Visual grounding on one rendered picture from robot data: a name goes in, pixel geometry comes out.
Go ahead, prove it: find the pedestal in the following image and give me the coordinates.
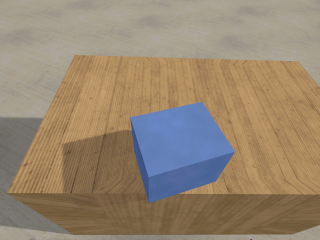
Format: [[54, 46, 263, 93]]
[[7, 55, 320, 235]]

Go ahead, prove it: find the carton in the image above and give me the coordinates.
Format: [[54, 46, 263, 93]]
[[130, 102, 235, 203]]

